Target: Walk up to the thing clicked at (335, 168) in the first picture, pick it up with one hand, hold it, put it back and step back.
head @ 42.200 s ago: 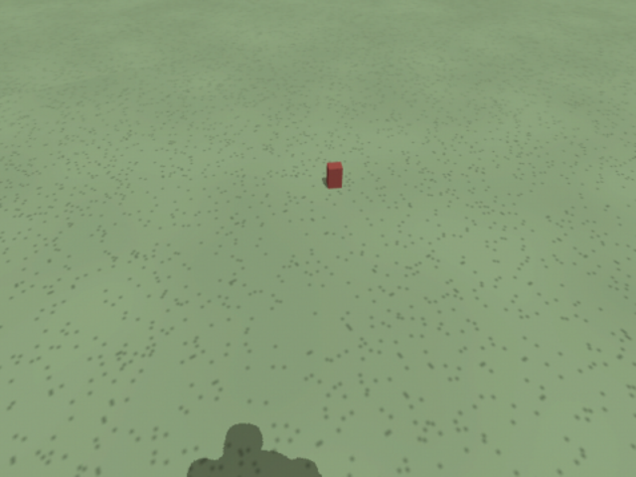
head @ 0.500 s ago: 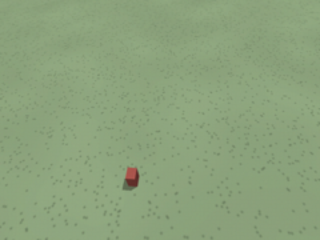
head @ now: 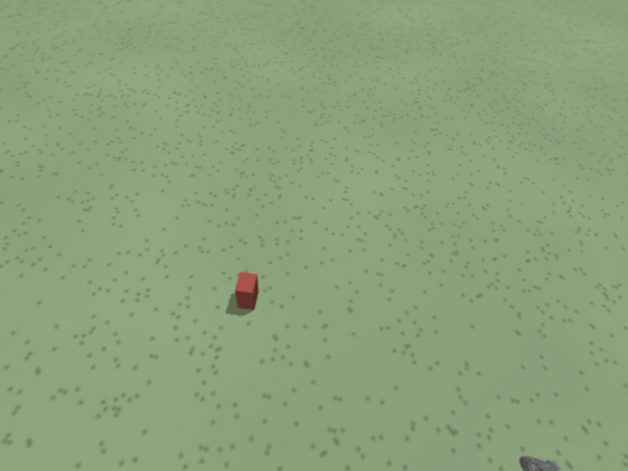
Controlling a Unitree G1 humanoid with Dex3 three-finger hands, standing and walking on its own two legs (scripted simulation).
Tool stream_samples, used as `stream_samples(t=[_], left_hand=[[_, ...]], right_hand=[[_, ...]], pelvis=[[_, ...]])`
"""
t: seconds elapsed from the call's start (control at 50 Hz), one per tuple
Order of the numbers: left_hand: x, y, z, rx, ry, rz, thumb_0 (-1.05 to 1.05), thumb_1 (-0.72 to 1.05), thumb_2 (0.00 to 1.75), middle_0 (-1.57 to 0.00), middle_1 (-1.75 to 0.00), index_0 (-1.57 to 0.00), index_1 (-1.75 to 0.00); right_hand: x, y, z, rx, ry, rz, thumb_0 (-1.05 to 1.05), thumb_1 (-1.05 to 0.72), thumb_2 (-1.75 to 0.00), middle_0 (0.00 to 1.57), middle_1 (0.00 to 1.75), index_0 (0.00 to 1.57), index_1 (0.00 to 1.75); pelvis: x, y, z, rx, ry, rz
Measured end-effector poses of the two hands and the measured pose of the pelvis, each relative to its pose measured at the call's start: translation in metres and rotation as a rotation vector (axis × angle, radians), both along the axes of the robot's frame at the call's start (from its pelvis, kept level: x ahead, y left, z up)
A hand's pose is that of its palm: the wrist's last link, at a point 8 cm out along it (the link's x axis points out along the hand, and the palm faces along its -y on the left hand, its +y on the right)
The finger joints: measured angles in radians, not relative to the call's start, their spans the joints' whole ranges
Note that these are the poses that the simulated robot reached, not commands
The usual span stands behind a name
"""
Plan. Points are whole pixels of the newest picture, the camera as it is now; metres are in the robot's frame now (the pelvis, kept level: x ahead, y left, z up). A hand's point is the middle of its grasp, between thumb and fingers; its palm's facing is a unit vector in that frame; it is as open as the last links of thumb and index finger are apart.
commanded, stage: step back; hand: left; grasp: from above
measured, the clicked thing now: (247, 291) +0.76 +0.21 -0.71
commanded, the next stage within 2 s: stand in 1.74 s
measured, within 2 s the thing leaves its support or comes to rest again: neither
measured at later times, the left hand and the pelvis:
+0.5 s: hand out of the picture -0.04 +0.24 -0.15, palm faces +0.05 -0.91 -0.41, open 7.3 cm; pelvis -0.18 -0.04 -0.02, yaw +3 degrees
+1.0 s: hand out of the picture -0.26 +0.19 -0.14, palm faces +0.03 -0.91 -0.42, open 7.3 cm; pelvis -0.29 -0.08 +0.00, yaw +1 degrees
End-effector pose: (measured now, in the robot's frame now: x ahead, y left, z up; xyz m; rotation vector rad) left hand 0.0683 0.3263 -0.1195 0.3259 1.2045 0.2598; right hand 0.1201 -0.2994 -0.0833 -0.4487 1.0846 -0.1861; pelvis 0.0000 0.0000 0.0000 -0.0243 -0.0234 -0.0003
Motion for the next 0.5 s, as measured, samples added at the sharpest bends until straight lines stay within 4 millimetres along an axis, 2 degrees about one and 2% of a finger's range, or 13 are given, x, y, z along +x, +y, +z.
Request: stream_samples(t=[0.06,0.12,0.18,0.26,0.3,0.38,0.46,0.5], left_hand=[[-0.029,-0.007,-0.004,0.019,0.047,-0.025,0.01,0.91,0.89,-0.20,-0.30,-0.21,-0.30],[-0.054,-0.021,-0.007,0.033,0.060,-0.045,0.01,0.91,0.89,-0.20,-0.30,-0.20,-0.30],[-0.084,-0.039,0.001,0.025,0.055,-0.044,0.01,0.91,0.89,-0.20,-0.30,-0.21,-0.30],[-0.114,-0.051,0.019,0.029,0.044,-0.029,0.01,0.91,0.89,-0.20,-0.30,-0.21,-0.30],[-0.119,-0.053,0.025,0.037,0.029,-0.024,0.01,0.90,0.89,-0.20,-0.30,-0.21,-0.30],[-0.118,-0.050,0.028,0.060,-0.043,-0.046,0.01,0.90,0.89,-0.21,-0.30,-0.21,-0.30],[-0.118,-0.044,0.016,0.056,-0.137,-0.049,0.01,0.90,0.89,-0.20,-0.30,-0.21,-0.30],[-0.125,-0.043,0.007,0.040,-0.158,-0.043,0.00,0.90,0.89,-0.20,-0.30,-0.21,-0.30]], right_hand=[[-0.011,-0.011,-0.006,0.008,-0.051,0.000,0.01,-0.90,-0.90,0.21,0.30,0.21,0.30],[-0.030,-0.028,-0.020,0.024,-0.079,-0.010,0.01,-0.90,-0.90,0.21,0.30,0.21,0.30],[-0.059,-0.042,-0.031,0.042,-0.061,-0.043,0.01,-0.90,-0.90,0.20,0.30,0.21,0.30],[-0.105,-0.049,-0.030,0.066,0.005,-0.073,0.01,-0.91,-0.90,0.20,0.30,0.20,0.30],[-0.130,-0.053,-0.031,0.064,0.036,-0.077,0.01,-0.91,-0.90,0.20,0.30,0.20,0.30],[-0.178,-0.055,-0.036,0.044,0.117,-0.074,0.01,-0.91,-0.90,0.20,0.30,0.20,0.30],[-0.217,-0.048,-0.041,0.015,0.177,-0.040,0.01,-0.91,-0.90,0.20,0.30,0.20,0.30],[-0.234,-0.042,-0.039,0.014,0.190,-0.040,0.01,-0.91,-0.90,0.20,0.30,0.20,0.30]], pelvis=[[-0.025,-0.008,-0.007,0.014,-0.008,-0.030],[-0.051,-0.020,-0.017,0.020,-0.019,-0.051],[-0.076,-0.028,-0.017,-0.013,-0.039,-0.021],[-0.096,-0.035,-0.004,0.065,-0.024,-0.033],[-0.106,-0.035,-0.001,0.067,-0.008,-0.015],[-0.131,-0.037,-0.003,0.052,0.013,0.017],[-0.163,-0.035,-0.014,0.030,0.009,0.074],[-0.180,-0.037,-0.016,0.080,-0.018,0.063]])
